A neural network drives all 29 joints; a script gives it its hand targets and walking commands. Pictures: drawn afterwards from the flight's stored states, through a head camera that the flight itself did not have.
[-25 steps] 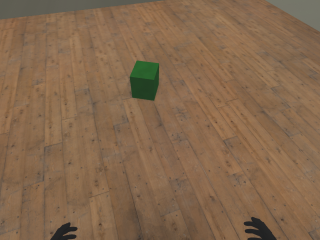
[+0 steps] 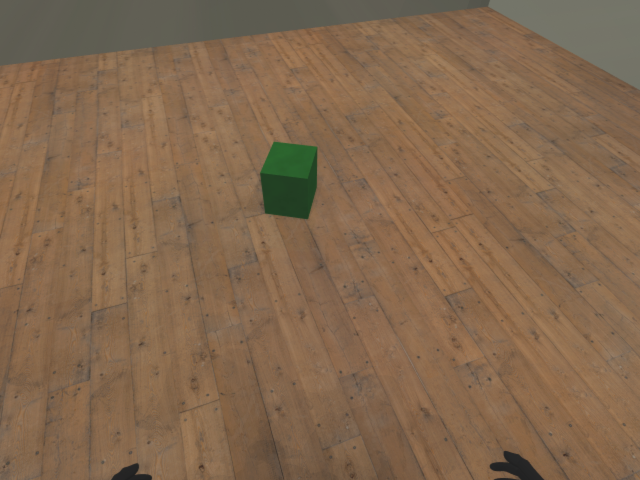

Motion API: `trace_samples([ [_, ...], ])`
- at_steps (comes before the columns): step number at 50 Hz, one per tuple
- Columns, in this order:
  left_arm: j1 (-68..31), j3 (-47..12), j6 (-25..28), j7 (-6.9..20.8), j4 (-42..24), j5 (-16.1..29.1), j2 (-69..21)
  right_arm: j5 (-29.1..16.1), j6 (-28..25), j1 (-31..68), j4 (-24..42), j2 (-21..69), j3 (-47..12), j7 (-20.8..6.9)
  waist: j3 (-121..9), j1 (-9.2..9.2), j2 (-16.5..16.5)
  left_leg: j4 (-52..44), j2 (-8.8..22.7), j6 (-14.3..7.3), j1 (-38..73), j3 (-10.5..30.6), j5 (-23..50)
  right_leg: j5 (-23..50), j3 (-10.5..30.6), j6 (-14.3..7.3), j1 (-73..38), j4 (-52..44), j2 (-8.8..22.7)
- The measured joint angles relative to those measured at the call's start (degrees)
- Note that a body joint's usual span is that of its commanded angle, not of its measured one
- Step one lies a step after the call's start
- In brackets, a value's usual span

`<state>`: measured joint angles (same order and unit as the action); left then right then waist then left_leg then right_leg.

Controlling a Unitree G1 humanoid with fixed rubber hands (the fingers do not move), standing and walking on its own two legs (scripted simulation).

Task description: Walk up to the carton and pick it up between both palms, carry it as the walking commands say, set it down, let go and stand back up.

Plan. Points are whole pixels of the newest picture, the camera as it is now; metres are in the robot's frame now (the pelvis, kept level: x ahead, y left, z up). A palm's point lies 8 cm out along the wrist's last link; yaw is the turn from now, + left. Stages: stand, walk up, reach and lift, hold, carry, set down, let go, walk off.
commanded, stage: stand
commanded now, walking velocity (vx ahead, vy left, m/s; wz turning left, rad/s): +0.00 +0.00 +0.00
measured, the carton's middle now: (290, 180) +1.42 +0.08 -0.65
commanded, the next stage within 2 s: walk up in 0.32 s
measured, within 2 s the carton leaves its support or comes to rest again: neither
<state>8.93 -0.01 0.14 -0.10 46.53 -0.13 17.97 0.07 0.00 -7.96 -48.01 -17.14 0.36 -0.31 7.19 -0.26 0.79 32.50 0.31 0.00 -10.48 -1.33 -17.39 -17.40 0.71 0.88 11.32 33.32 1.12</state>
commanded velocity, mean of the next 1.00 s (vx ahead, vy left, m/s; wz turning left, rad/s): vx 0.00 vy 0.00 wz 0.00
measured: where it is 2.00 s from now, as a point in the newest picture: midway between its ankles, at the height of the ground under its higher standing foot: (288, 394)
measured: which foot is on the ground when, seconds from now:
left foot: down 0.00-0.78, up 0.80-1.00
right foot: down 0.00-0.60, up 0.62-0.74, down 0.76-1.00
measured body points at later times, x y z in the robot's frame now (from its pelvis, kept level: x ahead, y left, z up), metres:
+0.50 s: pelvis +0.00 +0.01 +0.01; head +0.01 +0.01 +0.46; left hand +0.09 +0.29 -0.12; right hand +0.09 -0.28 -0.12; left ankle +0.01 +0.12 -0.73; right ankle +0.01 -0.13 -0.73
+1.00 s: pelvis +0.08 -0.03 -0.01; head +0.08 -0.03 +0.44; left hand +0.14 +0.29 -0.09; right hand +0.16 -0.33 -0.12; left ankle +0.18 +0.11 -0.68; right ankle +0.08 -0.14 -0.73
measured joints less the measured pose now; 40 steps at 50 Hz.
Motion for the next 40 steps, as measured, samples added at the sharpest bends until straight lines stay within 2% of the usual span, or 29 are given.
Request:
trace_samples([
  [27, -0.64, -0.14, 0.43, -0.64, 10.86, 0.27, 0.17, -0.47, -0.94, 0.64, -10.34, 0.02, 0.01, 0.65, -1.31, 0.08, 0.04, -9.52, -0.29, -0.46, 4.57, -0.65, 4.94, 5.28, 0.31, 0.64, -4.57, -9.85, 0.4],
  [28, -0.15, 0.31, 0.48, -0.32, 10.32, -0.12, 0.07, -0.02, -0.99, 0.12, -9.88, 0.12, 0.62, 0.31, -1.72, -0.02, 0.04, -8.8, -0.32, -0.86, 4.06, -0.65, 3.89, 3.75, 0.06, 0.23, -3.97, -8.82, 0.52],
  [31, 2.75, 2.01, 0.83, 0.93, 7.36, -1.13, 0.64, 1.63, -1.82, -2.91, -6.81, 0.5, 2.2, -0.87, -3.75, 0.14, 1.0, -6.79, -1.04, -2.39, 2.7, -1.26, 0.51, -6.92, -0.04, -2.06, 0.57, -0.16, 1.35],
  [33, 4.44, 2.85, 0.89, 1.48, 5.51, -1.81, 1.44, 2.74, -2.63, -4.87, -4.99, 0.63, 3.03, -0.99, -4.48, -0.08, 1.64, -7.22, -1.31, -2.82, 2.75, -1.88, 2.14, -9.3, 0.19, -2.81, 4.75, 7.18, 1.59],
  [35, 5.39, 3.57, 1.24, 1.92, 3.64, -2.27, 2.34, 3.27, -3.22, -7.06, -3.49, 0.59, 3.7, -0.85, -4.49, -0.7, 2.41, -7.21, -1.65, -2.32, 3.1, -2.17, 2.17, -10.59, 0.41, -3.35, 7.74, 10.27, 2.42],
  [38, 6.52, 4.04, 2.11, 2.63, 0.67, -2.36, 3.17, 3.24, -2.82, -10.18, -2.28, -0.66, 4.2, -1.18, -4.05, -1.37, 1.83, -4.39, -0.71, -1.44, 3.41, -2.35, -0.88, -6.78, -0.85, -3.97, 7.93, 4.8, 3.16],
  [40, 7.41, 3.83, 3.21, 2.37, -1.65, -2.52, 3.62, 2.92, -1.56, -11.95, -2.09, -1.83, 4.44, -1.73, -3.74, -1.28, -0.04, 7.08, 0.76, -2.27, -0.15, -0.3, -9.91, -0.1, -2.58, -2.71, 6.87, 4.24, 1.82],
])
